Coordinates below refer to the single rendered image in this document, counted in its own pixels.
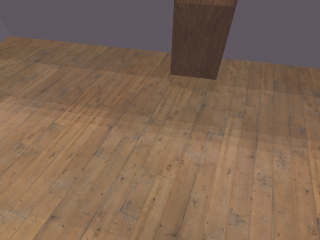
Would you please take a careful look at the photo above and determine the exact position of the cabinet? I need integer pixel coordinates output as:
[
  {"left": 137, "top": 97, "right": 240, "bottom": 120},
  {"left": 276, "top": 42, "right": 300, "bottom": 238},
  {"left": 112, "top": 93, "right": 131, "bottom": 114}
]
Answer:
[{"left": 170, "top": 0, "right": 238, "bottom": 80}]

